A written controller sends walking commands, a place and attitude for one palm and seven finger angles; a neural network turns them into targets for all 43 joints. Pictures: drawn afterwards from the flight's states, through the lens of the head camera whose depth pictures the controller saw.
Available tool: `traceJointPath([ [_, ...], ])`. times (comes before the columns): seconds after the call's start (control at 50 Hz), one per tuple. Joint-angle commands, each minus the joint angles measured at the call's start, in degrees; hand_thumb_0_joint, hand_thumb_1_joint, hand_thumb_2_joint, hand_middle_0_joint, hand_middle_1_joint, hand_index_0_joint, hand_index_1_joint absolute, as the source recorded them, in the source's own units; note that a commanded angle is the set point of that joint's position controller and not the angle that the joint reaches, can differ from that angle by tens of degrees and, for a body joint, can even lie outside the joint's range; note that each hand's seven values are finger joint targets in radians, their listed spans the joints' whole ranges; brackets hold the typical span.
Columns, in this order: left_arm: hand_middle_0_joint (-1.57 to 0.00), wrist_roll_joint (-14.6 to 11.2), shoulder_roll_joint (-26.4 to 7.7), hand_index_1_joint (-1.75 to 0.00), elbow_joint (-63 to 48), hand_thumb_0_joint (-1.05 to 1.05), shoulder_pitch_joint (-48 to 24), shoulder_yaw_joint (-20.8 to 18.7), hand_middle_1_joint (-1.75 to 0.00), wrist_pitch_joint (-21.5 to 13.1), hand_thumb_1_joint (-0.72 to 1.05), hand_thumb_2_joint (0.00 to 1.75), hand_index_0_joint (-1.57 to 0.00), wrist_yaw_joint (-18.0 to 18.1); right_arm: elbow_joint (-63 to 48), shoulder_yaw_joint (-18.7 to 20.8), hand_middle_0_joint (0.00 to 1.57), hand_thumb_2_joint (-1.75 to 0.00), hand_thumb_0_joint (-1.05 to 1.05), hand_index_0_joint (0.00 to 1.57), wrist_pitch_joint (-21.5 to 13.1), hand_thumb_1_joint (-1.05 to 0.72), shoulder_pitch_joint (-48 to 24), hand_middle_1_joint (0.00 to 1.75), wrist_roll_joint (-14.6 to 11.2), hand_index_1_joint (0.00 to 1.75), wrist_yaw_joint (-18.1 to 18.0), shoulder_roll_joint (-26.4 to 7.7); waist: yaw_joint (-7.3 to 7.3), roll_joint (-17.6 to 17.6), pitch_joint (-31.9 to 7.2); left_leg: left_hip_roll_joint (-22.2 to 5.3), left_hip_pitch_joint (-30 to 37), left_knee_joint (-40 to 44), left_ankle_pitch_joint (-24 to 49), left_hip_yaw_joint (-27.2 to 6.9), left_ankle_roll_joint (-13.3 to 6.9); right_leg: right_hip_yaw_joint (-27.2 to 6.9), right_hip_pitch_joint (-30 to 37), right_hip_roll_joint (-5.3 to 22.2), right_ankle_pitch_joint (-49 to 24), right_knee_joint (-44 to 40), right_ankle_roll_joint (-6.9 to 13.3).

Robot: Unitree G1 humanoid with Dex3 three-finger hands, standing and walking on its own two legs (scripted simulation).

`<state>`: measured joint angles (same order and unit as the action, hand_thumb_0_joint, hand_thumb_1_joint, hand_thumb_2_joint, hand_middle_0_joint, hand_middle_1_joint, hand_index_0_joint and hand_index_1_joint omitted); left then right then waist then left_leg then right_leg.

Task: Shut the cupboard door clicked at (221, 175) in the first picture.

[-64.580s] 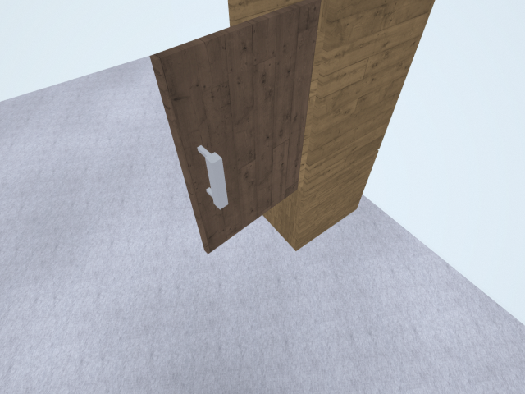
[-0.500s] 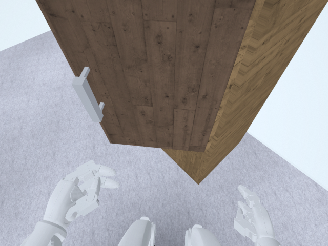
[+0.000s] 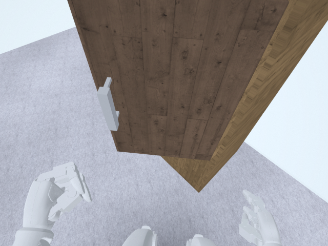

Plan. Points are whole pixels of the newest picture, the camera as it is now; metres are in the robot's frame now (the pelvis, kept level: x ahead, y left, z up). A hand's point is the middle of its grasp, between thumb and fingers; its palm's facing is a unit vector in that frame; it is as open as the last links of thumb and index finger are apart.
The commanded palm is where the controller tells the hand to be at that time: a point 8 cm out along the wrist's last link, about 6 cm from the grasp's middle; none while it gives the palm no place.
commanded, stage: raise the hand and make a fist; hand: left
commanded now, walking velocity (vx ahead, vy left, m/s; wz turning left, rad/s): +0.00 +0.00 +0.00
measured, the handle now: (111, 105) +0.45 +0.19 +0.06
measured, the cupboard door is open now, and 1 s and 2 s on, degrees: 40 40 40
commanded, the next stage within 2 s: bring the fist close to the handle in 0.68 s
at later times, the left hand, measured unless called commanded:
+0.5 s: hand (87, 194) +0.22 +0.18 +0.05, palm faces -0.06 -1.00 +0.00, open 3.1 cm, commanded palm +0.20 +0.24 +0.06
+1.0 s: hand (92, 178) +0.24 +0.18 +0.07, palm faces +0.01 -1.00 -0.06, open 3.1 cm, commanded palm +0.23 +0.23 +0.06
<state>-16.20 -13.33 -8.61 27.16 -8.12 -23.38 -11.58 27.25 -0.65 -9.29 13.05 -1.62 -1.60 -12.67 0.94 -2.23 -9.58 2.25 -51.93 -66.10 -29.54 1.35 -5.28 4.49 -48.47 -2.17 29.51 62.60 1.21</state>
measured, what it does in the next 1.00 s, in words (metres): stands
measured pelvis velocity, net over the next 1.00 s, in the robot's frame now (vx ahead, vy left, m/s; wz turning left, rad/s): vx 0.00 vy -0.03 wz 0.01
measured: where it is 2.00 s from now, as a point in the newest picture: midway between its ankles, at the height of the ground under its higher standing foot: outside the picture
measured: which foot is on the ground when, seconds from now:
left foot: down 0.00-1.00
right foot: down 0.00-1.00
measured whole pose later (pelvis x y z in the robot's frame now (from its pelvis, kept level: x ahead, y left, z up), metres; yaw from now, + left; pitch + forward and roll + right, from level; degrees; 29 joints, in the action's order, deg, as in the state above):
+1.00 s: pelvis +0.00 -0.03 +0.00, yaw +1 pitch +15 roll -3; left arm -17.3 -15.8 0.9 15.9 -10.5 -21.6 -15.7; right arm 28.7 -2.3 -8.7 13.8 -1.6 -1.5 -14.7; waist 1.0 -2.5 -9.3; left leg 1.4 -52.0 -66.7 -30.0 -0.6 -3.3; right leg 6.3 -48.3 -3.2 30.4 63.1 3.5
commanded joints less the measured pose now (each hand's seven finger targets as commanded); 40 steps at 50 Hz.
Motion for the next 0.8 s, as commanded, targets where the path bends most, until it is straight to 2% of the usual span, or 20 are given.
traceJointPath([
  [0.0, -1.30, 1.4, -2.5, -1.50, -3.0, 0.00, -3.0, 2.7, -1.50, 0.1, 0.90, 0.90, -1.30, -2.2, -8.9, 3.1, 0.20, -0.90, 0.00, 0.20, -2.1, -0.90, -0.8, 0.30, -0.4, 0.30, -0.8, -9.9, -2.77, 1.1, -3.1, -3.9, 10.7, 15.7, 6.7, -11.6, 6.3, 0.5, -1.2, -0.7, -5.5, -6.7, 1.0],
  [0.06, -1.30, 1.3, -6.5, -1.50, -6.6, 0.00, -7.3, 0.2, -1.50, 0.5, 0.90, 0.90, -1.30, -3.8, -9.8, 3.0, 0.20, -0.90, 0.00, 0.20, -2.6, -0.90, -0.3, 0.30, -0.4, 0.30, -1.0, -10.3, -1.90, -2.0, -7.4, -3.8, 13.8, 16.5, 6.6, -12.4, 6.8, 0.0, 0.0, -0.5, -5.7, -6.9, 1.2],
  [0.1, -1.30, 0.7, -10.7, -1.50, -10.8, 0.00, -10.1, -4.2, -1.50, -0.6, 0.90, 0.90, -1.30, -2.9, -9.7, 2.8, 0.20, -0.90, 0.00, 0.20, -2.9, -0.90, -0.6, 0.30, 0.0, 0.30, -1.2, -10.3, -0.55, -4.4, -10.2, -3.8, 16.2, 16.8, 8.7, -12.8, 7.4, -0.4, 1.2, -0.7, -6.9, -6.5, 1.6],
  [0.12, -1.30, 0.1, -10.8, -1.50, -13.0, 0.00, -10.4, -5.1, -1.50, -1.4, 0.90, 0.90, -1.30, -2.5, -9.9, 2.7, 0.20, -0.90, 0.00, 0.20, -3.0, -0.90, -0.7, 0.30, 0.1, 0.30, -1.1, -9.8, 0.12, -6.0, -12.8, -3.7, 18.7, 16.9, 11.1, -12.7, 7.9, -0.2, 1.8, -0.7, -7.7, -6.4, 1.8],
  [0.14, -1.30, -0.4, -10.9, -1.50, -13.6, 0.00, -9.4, -6.0, -1.50, -2.1, 0.90, 0.90, -1.30, -1.9, -9.8, 2.4, 0.20, -0.90, 0.00, 0.20, -3.2, -0.90, -0.7, 0.30, 0.2, 0.30, -0.9, -9.4, 0.55, -7.4, -12.5, -3.9, 19.9, 17.3, 12.5, -12.9, 8.4, -0.2, 1.8, -0.7, -8.0, -6.3, 1.9],
  [0.2, -1.30, -1.2, -9.8, -1.50, -12.3, 0.00, -7.9, -6.5, -1.50, -3.3, 0.90, 0.90, -1.30, -0.5, -8.9, 2.2, 0.20, -0.90, 0.00, 0.20, -3.2, -0.90, -0.6, 0.30, 0.4, 0.30, -0.4, -9.3, 0.60, -7.3, -11.9, -4.1, 20.2, 17.5, 15.0, -13.5, 8.9, 0.3, 1.8, -1.0, -8.7, -6.1, 1.9],
  [0.22, -1.30, -1.1, -7.8, -1.50, -10.6, 0.00, -6.9, -4.8, -1.50, -3.0, 0.90, 0.90, -1.30, -0.6, -8.7, 2.2, 0.20, -0.90, 0.00, 0.20, -3.1, -0.90, -0.6, 0.30, 0.3, 0.30, -0.3, -9.3, 0.02, -6.9, -10.5, -4.3, 19.9, 17.3, 15.6, -13.2, 8.8, 0.5, 1.2, -0.9, -8.8, -6.2, 1.6],
  [0.26, -1.30, -0.6, -5.6, -1.50, -5.3, 0.00, -6.7, -2.1, -1.50, -1.1, 0.90, 0.90, -1.30, -1.7, -8.3, 2.3, 0.20, -0.90, 0.00, 0.20, -2.6, -0.90, -0.2, 0.30, 0.1, 0.30, -0.1, -9.8, -1.51, -3.8, -6.8, -4.2, 16.7, 17.4, 11.8, -12.8, 8.3, 0.8, 0.7, -0.9, -7.8, -7.3, 1.3],
  [0.3, -1.30, -0.2, -4.1, -1.50, -0.3, 0.00, -5.4, -0.2, -1.50, 1.4, 0.90, 0.90, -1.30, -3.7, -8.5, 2.5, 0.20, -0.90, 0.00, 0.20, -2.6, -0.90, 0.1, 0.30, -0.4, 0.30, -0.1, -10.3, -1.79, -0.8, -5.3, -3.8, 13.9, 17.1, 10.9, -12.1, 7.4, 0.6, 2.0, -0.9, -7.8, -8.3, 1.3],
  [0.32, -1.30, -0.1, -4.7, -1.50, 0.3, 0.00, -6.1, 0.0, -1.50, 2.4, 0.90, 0.90, -1.30, -4.6, -8.8, 2.7, 0.20, -0.90, 0.00, 0.20, -2.6, -0.90, 0.3, 0.30, -0.6, 0.30, -0.2, -10.6, -1.98, 0.8, -5.5, -3.7, 13.2, 17.1, 9.1, -11.8, 7.2, 0.5, 2.4, -0.7, -7.3, -8.7, 1.1],
  [0.38, -1.30, -1.0, -7.1, -1.50, -3.0, 0.00, -8.5, -2.0, -1.50, 3.4, 0.90, 0.90, -1.30, -5.8, -9.7, 2.9, 0.20, -0.90, 0.00, 0.20, -3.0, -0.90, 0.1, 0.30, -0.8, 0.30, -0.6, -10.8, -1.13, 0.3, -8.1, -3.1, 13.6, 17.1, 9.1, -10.9, 6.7, -0.2, 5.1, -0.6, -7.8, -9.5, 1.4],
  [0.42, -1.30, -1.3, -10.3, -1.50, -7.7, 0.00, -10.3, -5.2, -1.50, 1.7, 0.90, 0.90, -1.30, -4.6, -9.8, 2.8, 0.20, -0.90, 0.00, 0.20, -3.4, -0.90, 0.0, 0.30, -0.4, 0.30, -0.8, -10.3, -0.04, -2.0, -11.5, -2.7, 15.1, 16.3, 12.3, -10.0, 6.6, -0.8, 6.7, -0.5, -9.5, -9.1, 1.7],
  [0.44, -1.30, -1.7, -10.9, -1.50, -9.2, 0.00, -10.8, -6.2, -1.50, 0.5, 0.90, 0.90, -1.30, -3.8, -9.8, 2.6, 0.20, -0.90, 0.00, 0.20, -3.5, -0.90, -0.2, 0.30, -0.2, 0.30, -0.8, -9.9, 0.13, -1.8, -11.8, -2.7, 15.3, 16.1, 12.9, -9.9, 6.6, -0.8, 6.8, -0.6, -9.8, -8.9, 1.8],
  [0.5, -1.30, -1.7, -11.6, -1.50, -11.6, 0.00, -9.7, -7.8, -1.50, -3.4, 0.90, 0.90, -1.30, -1.2, -8.7, 2.4, 0.20, -0.90, 0.00, 0.20, -3.9, -0.90, -0.5, 0.30, 0.4, 0.30, -0.5, -9.2, 0.95, -5.1, -11.8, -2.8, 16.2, 15.4, 15.4, -9.9, 7.1, -0.9, 6.0, -0.9, -10.6, -7.6, 2.2],
  [0.56, -1.30, -1.1, -7.0, -1.50, -6.1, 0.00, -6.7, -4.0, -1.50, -3.9, 0.90, 0.90, -1.30, -1.0, -7.8, 2.4, 0.20, -0.90, 0.00, 0.20, -3.5, -0.90, -0.5, 0.30, 0.3, 0.30, 0.1, -9.1, -0.52, -3.5, -8.1, -2.9, 13.5, 14.4, 13.1, -9.0, 6.6, -0.6, 3.8, -0.8, -9.4, -7.6, 1.8],
  [0.62, -1.30, -0.6, -5.5, -1.50, -1.4, 0.00, -5.6, -1.4, -1.50, -1.2, 0.90, 0.90, -1.30, -3.2, -7.9, 2.8, 0.20, -0.90, 0.00, 0.20, -3.0, -0.90, 0.0, 0.30, -0.1, 0.30, 0.2, -10.0, -1.67, 0.0, -7.6, -2.5, 10.5, 13.3, 11.0, -8.0, 5.4, -1.3, 4.5, -0.5, -9.0, -8.6, 1.4],
  [0.64, -1.30, -0.6, -5.6, -1.50, -1.4, 0.00, -5.8, -1.0, -1.50, -0.1, 0.90, 0.90, -1.30, -4.1, -8.3, 2.8, 0.20, -0.90, 0.00, 0.20, -2.9, -0.90, 0.0, 0.30, -0.3, 0.30, 0.2, -10.1, -1.49, -0.6, -7.5, -2.3, 10.0, 13.3, 10.7, -7.6, 5.1, -1.7, 5.2, -0.4, -8.8, -9.1, 1.3],
  [0.7, -1.30, -0.9, -8.6, -1.50, -4.2, 0.00, -7.8, -2.7, -1.50, 1.6, 0.90, 0.90, -1.30, -5.3, -9.2, 2.8, 0.20, -0.90, 0.00, 0.20, -2.7, -0.90, 0.1, 0.30, -0.7, 0.30, -0.5, -10.3, -1.29, 1.1, -10.1, -2.1, 10.0, 12.7, 11.5, -7.2, 4.2, -2.8, 8.0, -0.4, -9.8, -10.0, 1.2],
  [0.74, -1.30, -1.7, -10.2, -1.50, -8.5, 0.00, -9.3, -4.7, -1.50, 0.8, 0.90, 0.90, -1.30, -4.6, -9.5, 2.6, 0.20, -0.90, 0.00, 0.20, -2.9, -0.90, -0.1, 0.30, -0.5, 0.30, -0.8, -9.5, -0.57, -0.5, -12.5, -1.8, 11.3, 12.1, 14.1, -6.5, 4.1, -3.4, 9.9, -0.2, -12.3, -9.8, 1.2],
  [0.78, -1.30, -2.1, -10.9, -1.50, -10.5, 0.00, -12.2, -6.2, -1.50, -1.2, 0.90, 0.90, -1.30, -3.1, -9.1, 2.3, 0.20, -0.90, 0.00, 0.20, -2.9, -0.90, -0.4, 0.30, -0.1, 0.30, -1.1, -9.0, -0.64, -0.3, -12.0, -1.8, 10.6, 11.3, 14.4, -6.1, 4.1, -3.6, 9.9, -0.3, -12.4, -9.4, 1.2],
])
